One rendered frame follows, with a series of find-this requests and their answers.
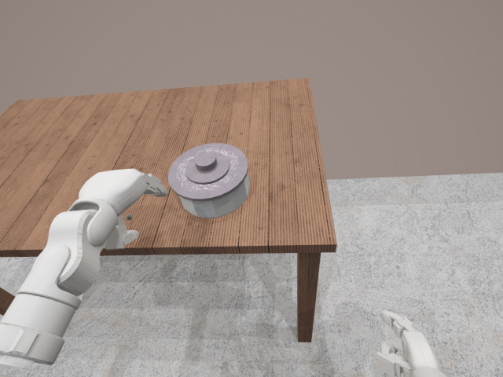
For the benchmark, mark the left robot hand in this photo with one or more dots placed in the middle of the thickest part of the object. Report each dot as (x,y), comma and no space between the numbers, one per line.
(120,189)

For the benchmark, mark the lid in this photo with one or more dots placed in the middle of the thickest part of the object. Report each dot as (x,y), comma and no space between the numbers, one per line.
(190,183)

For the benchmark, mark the pot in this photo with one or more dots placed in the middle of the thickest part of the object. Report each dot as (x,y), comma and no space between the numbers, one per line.
(218,207)

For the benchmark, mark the robot left forearm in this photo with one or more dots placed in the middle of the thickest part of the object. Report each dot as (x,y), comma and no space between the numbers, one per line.
(33,326)

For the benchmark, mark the knob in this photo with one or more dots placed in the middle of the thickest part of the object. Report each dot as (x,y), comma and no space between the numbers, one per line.
(205,161)

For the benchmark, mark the table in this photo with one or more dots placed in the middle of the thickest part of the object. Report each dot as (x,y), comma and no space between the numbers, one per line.
(50,147)

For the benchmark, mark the right robot hand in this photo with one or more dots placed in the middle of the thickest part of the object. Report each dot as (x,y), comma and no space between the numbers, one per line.
(398,360)

